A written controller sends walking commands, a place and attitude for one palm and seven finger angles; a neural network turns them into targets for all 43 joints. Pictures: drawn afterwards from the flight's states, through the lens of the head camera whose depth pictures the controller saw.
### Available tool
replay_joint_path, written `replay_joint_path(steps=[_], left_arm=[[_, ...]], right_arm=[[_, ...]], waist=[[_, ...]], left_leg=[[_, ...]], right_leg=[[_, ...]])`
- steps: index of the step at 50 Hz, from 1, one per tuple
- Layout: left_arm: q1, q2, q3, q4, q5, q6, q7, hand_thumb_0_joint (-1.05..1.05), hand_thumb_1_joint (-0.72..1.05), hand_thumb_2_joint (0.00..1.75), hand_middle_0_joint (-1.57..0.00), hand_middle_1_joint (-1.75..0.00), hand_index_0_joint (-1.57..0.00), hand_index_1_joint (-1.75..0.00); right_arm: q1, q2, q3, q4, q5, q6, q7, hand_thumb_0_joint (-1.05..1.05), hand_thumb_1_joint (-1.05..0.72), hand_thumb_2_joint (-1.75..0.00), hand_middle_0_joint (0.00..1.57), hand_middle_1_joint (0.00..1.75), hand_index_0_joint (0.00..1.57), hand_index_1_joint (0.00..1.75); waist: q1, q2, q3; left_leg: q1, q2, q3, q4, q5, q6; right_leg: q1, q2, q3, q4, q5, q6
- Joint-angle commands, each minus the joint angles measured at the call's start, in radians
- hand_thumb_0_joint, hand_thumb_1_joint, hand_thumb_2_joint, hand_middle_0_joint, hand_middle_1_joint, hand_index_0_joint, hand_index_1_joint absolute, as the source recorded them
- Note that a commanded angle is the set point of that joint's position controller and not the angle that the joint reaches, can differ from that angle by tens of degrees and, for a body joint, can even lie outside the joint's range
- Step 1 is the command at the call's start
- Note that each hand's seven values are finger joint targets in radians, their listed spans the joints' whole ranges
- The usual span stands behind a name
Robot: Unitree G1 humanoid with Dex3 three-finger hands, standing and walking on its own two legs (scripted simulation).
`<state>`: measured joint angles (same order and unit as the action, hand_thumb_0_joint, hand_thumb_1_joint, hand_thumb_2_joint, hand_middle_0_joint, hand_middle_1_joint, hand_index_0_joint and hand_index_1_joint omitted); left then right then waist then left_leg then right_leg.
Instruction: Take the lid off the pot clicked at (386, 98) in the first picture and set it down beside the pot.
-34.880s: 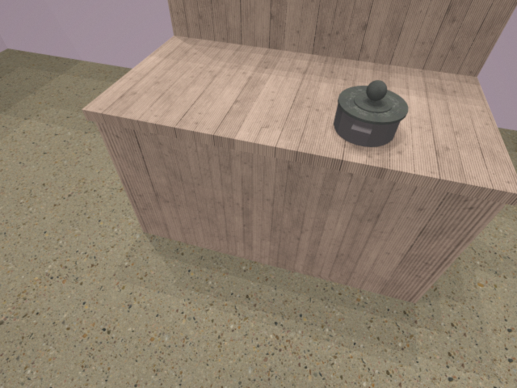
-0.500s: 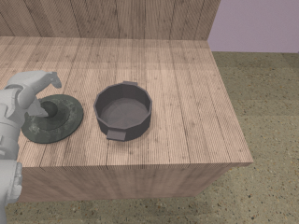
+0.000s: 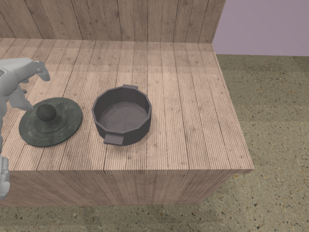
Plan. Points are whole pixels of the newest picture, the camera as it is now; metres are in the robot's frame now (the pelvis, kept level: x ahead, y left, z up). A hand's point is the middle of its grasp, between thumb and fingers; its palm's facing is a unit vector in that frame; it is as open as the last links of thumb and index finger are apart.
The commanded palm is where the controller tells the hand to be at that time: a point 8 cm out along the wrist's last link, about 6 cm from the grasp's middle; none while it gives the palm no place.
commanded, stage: raise the empty hand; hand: left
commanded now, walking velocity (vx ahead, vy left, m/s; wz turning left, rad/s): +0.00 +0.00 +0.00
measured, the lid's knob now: (46, 112) +0.46 +0.34 -0.01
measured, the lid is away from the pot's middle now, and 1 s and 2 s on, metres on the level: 0.24 0.24 0.24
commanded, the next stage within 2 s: draw the hand back to the body in 0.26 s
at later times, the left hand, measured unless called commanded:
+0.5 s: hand (18, 85) +0.43 +0.33 +0.14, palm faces -0.33 -0.09 -0.94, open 11.0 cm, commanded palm +0.41 +0.32 +0.19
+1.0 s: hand (40, 95) +0.38 +0.26 +0.15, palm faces +0.18 -0.81 -0.56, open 11.0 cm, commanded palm +0.34 +0.30 +0.19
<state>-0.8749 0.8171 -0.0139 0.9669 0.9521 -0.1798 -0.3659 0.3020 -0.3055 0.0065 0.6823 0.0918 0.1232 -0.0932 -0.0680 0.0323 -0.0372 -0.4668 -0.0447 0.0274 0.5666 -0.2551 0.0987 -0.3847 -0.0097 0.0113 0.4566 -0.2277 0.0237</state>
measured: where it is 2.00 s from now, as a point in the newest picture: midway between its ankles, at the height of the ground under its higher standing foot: outside the picture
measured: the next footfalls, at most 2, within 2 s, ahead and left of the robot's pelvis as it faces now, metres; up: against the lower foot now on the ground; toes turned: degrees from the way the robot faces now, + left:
none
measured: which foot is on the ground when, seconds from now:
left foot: down 0.00-1.00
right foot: down 0.00-1.00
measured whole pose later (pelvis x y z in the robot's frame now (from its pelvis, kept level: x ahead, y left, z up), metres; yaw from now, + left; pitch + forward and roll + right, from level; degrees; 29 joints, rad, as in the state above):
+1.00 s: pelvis -0.01 -0.01 +0.01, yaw +0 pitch +0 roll -2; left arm -0.50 0.55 0.17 0.53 0.16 -0.17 -0.08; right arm 0.22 -0.24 0.07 0.60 0.08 0.08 -0.08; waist 0.02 0.02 0.04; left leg -0.25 -0.06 0.03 0.45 -0.21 0.09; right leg -0.19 -0.02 0.01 0.38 -0.21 0.00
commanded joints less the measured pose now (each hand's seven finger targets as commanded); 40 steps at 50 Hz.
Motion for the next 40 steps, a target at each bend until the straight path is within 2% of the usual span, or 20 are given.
replay_joint_path(steps=[1,5,7,8,10,11,12,13,15,16,18,21,25,27,29,32,35,36,37,40], left_arm=[[-0.428,0.347,0.121,-0.141,-0.023,0.001,0.027,0.00,-0.07,0.78,-0.41,-0.75,-0.41,-0.75],[-0.476,0.324,0.083,-0.144,-0.007,0.021,0.015,0.00,-0.07,0.78,-0.41,-0.75,-0.41,-0.75],[-0.529,0.366,0.116,-0.240,-0.001,0.011,0.011,0.00,-0.07,0.78,-0.41,-0.75,-0.41,-0.75],[-0.520,0.372,0.127,-0.237,0.000,0.008,0.009,0.00,-0.07,0.78,-0.41,-0.75,-0.41,-0.75],[-0.436,0.326,0.104,-0.125,-0.015,0.013,-0.003,0.00,-0.07,0.78,-0.41,-0.75,-0.41,-0.75],[-0.396,0.358,0.133,-0.083,-0.023,0.009,-0.007,0.00,-0.07,0.78,-0.41,-0.75,-0.41,-0.75],[-0.378,0.337,0.108,-0.040,-0.031,0.021,-0.013,0.00,-0.07,0.78,-0.41,-0.75,-0.41,-0.75],[-0.422,0.361,0.117,-0.101,-0.028,0.021,-0.016,0.00,-0.07,0.78,-0.41,-0.75,-0.41,-0.75],[-0.488,0.315,0.063,-0.158,-0.011,0.020,-0.020,0.00,-0.07,0.78,-0.41,-0.75,-0.41,-0.75],[-0.533,0.312,0.061,-0.236,-0.008,0.009,-0.020,0.00,-0.07,0.78,-0.41,-0.75,-0.41,-0.75],[-0.524,0.377,0.129,-0.281,-0.003,-0.009,-0.013,0.00,-0.07,0.78,-0.41,-0.75,-0.41,-0.75],[-0.382,0.435,0.232,-0.287,-0.039,-0.037,-0.008,0.00,-0.07,0.78,-0.41,-0.75,-0.41,-0.75],[-0.260,0.274,0.126,-0.255,-0.052,-0.002,-0.012,0.00,-0.07,0.78,-0.41,-0.75,-0.41,-0.75],[-0.261,0.267,0.109,-0.299,-0.054,0.017,-0.014,0.00,-0.07,0.78,-0.41,-0.75,-0.41,-0.75],[-0.312,0.328,0.156,-0.390,-0.052,0.020,-0.011,0.00,-0.07,0.78,-0.41,-0.75,-0.41,-0.75],[-0.333,0.361,0.198,-0.545,-0.060,0.013,0.003,0.00,-0.07,0.78,-0.41,-0.75,-0.41,-0.75],[-0.189,0.329,0.213,-0.445,-0.085,0.027,0.011,0.00,-0.07,0.78,-0.41,-0.75,-0.41,-0.75],[-0.169,0.352,0.234,-0.416,-0.089,0.029,0.015,0.00,-0.07,0.78,-0.41,-0.75,-0.41,-0.75],[-0.132,0.257,0.152,-0.359,-0.097,0.052,0.011,0.00,-0.07,0.78,-0.41,-0.75,-0.41,-0.75],[-0.172,0.201,0.084,-0.494,-0.083,0.076,0.005,0.00,-0.07,0.78,-0.41,-0.75,-0.41,-0.75]], right_arm=[[0.024,-0.173,-0.048,-0.085,0.002,-0.020,-0.011,0.00,-0.90,-0.90,0.20,0.30,0.20,0.30],[0.015,-0.169,-0.048,-0.082,0.004,-0.019,-0.009,0.00,-0.90,-0.90,0.20,0.30,0.20,0.30],[0.017,-0.166,-0.055,-0.093,-0.002,-0.015,-0.008,0.00,-0.90,-0.90,0.20,0.30,0.20,0.30],[0.014,-0.162,-0.055,-0.094,-0.001,-0.015,-0.009,0.00,-0.90,-0.90,0.20,0.30,0.20,0.30],[0.017,-0.163,-0.050,-0.086,0.001,-0.014,-0.009,0.00,-0.90,-0.90,0.20,0.30,0.20,0.30],[0.018,-0.170,-0.049,-0.087,0.004,-0.017,-0.008,0.00,-0.90,-0.90,0.20,0.30,0.20,0.30],[0.015,-0.173,-0.045,-0.082,0.004,-0.012,-0.003,0.00,-0.90,-0.90,0.20,0.30,0.20,0.30],[0.011,-0.175,-0.046,-0.088,0.005,-0.005,0.000,0.00,-0.90,-0.90,0.20,0.30,0.20,0.30],[0.000,-0.167,-0.050,-0.089,0.005,-0.003,0.002,0.00,-0.90,-0.90,0.20,0.30,0.20,0.30],[-0.013,-0.165,-0.056,-0.094,0.002,-0.003,0.004,0.00,-0.90,-0.90,0.20,0.30,0.20,0.30],[0.003,-0.161,-0.061,-0.094,-0.004,0.004,-0.001,0.00,-0.90,-0.90,0.20,0.30,0.20,0.30],[-0.013,-0.159,-0.060,-0.113,-0.010,0.009,0.006,0.00,-0.90,-0.90,0.20,0.30,0.20,0.30],[-0.050,-0.140,-0.056,-0.130,-0.002,0.028,0.032,0.00,-0.90,-0.90,0.20,0.30,0.20,0.30],[-0.057,-0.142,-0.059,-0.138,-0.002,0.034,0.041,0.00,-0.90,-0.90,0.20,0.30,0.20,0.30],[-0.074,-0.142,-0.054,-0.154,-0.001,0.041,0.038,0.00,-0.90,-0.90,0.20,0.30,0.20,0.30],[-0.089,-0.131,-0.058,-0.172,-0.010,0.037,0.034,0.00,-0.90,-0.90,0.20,0.30,0.20,0.30],[-0.102,-0.127,-0.047,-0.167,-0.006,0.035,0.035,0.00,-0.90,-0.90,0.20,0.30,0.20,0.30],[-0.097,-0.135,-0.048,-0.163,-0.004,0.034,0.038,0.00,-0.90,-0.90,0.20,0.30,0.20,0.30],[-0.109,-0.126,-0.041,-0.165,-0.001,0.036,0.044,0.00,-0.90,-0.90,0.20,0.30,0.20,0.30],[-0.149,-0.118,-0.043,-0.189,0.006,0.035,0.055,0.00,-0.90,-0.90,0.20,0.30,0.20,0.30]], waist=[[0.001,0.074,-0.335],[-0.004,0.061,-0.332],[0.000,0.115,-0.427],[0.006,0.116,-0.427],[-0.002,0.057,-0.366],[0.004,0.031,-0.336],[-0.003,-0.001,-0.301],[0.005,0.009,-0.337],[-0.006,0.067,-0.349],[-0.004,0.122,-0.380],[0.003,0.142,-0.459],[0.026,0.115,-0.492],[0.021,0.081,-0.341],[0.016,0.081,-0.334],[0.027,0.074,-0.379],[0.031,0.153,-0.464],[0.040,0.079,-0.366],[0.041,0.057,-0.336],[0.029,0.043,-0.274],[0.038,0.078,-0.273]], left_leg=[[0.337,0.058,-0.070,-0.065,0.307,-0.039],[0.330,0.060,-0.066,-0.071,0.299,-0.034],[0.404,0.058,-0.075,-0.069,0.386,-0.040],[0.420,0.058,-0.081,-0.058,0.421,-0.040],[0.369,0.057,-0.067,-0.058,0.366,-0.032],[0.330,0.055,-0.060,-0.060,0.346,-0.029],[0.290,0.054,-0.050,-0.062,0.306,-0.027],[0.294,0.052,-0.051,-0.065,0.313,-0.027],[0.330,0.057,-0.054,-0.062,0.332,-0.030],[0.379,0.065,-0.064,-0.055,0.412,-0.038],[0.458,0.064,-0.079,-0.038,0.502,-0.041],[0.449,0.060,-0.087,-0.025,0.599,-0.038],[0.383,0.064,-0.082,-0.048,0.506,-0.045],[0.382,0.067,-0.079,-0.056,0.481,-0.042],[0.398,0.059,-0.087,-0.067,0.450,-0.036],[0.499,0.064,-0.111,-0.075,0.541,-0.050],[0.427,0.062,-0.101,-0.091,0.429,-0.044],[0.398,0.062,-0.099,-0.103,0.389,-0.046],[0.356,0.062,-0.085,-0.116,0.330,-0.045],[0.376,0.067,-0.101,-0.135,0.275,-0.050]], right_leg=[[-0.005,0.034,-0.049,-0.045,0.178,-0.077],[0.003,0.035,-0.054,-0.049,0.184,-0.073],[0.024,0.038,-0.052,-0.047,0.209,-0.073],[0.023,0.037,-0.056,-0.047,0.225,-0.074],[0.008,0.040,-0.058,-0.050,0.209,-0.069],[0.020,0.038,-0.054,-0.049,0.220,-0.070],[0.026,0.037,-0.055,-0.047,0.215,-0.065],[0.047,0.035,-0.050,-0.041,0.234,-0.067],[0.011,0.035,-0.055,-0.043,0.219,-0.069],[-0.003,0.032,-0.054,-0.042,0.228,-0.071],[0.000,0.040,-0.057,-0.042,0.242,-0.069],[0.056,0.033,-0.055,-0.026,0.307,-0.069],[0.003,0.035,-0.067,-0.042,0.225,-0.066],[0.011,0.035,-0.062,-0.050,0.213,-0.065],[0.045,0.030,-0.060,-0.052,0.220,-0.070],[0.052,0.032,-0.063,-0.061,0.211,-0.070],[0.054,0.028,-0.067,-0.075,0.178,-0.069],[0.066,0.024,-0.064,-0.074,0.173,-0.073],[0.053,0.031,-0.070,-0.080,0.147,-0.069],[0.046,0.022,-0.063,-0.088,0.106,-0.075]])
